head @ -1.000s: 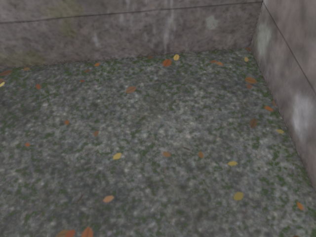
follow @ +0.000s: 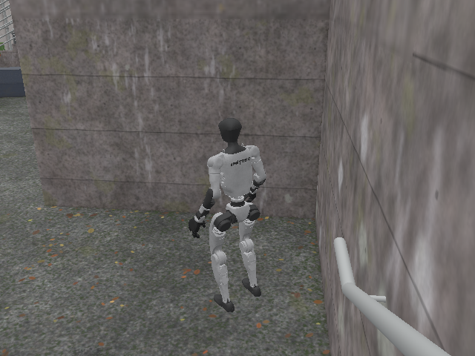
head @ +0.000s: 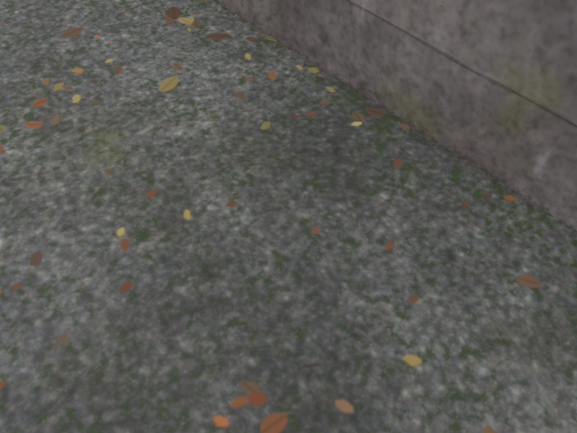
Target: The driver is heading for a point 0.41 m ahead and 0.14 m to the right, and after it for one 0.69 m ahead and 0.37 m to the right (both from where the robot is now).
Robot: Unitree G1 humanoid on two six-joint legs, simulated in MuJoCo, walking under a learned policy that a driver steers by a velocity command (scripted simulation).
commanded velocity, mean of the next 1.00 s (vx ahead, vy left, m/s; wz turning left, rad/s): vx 0.50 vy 0.00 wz -0.38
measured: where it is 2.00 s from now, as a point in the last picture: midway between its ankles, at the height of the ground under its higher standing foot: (489, 416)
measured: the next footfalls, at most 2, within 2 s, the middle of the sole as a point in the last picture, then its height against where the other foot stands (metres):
right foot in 0.64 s outside the picture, level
left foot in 1.10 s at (431, 401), level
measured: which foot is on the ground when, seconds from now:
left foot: down 0.00-0.62, up 0.64-1.00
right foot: up 0.00-0.62, down 0.64-1.00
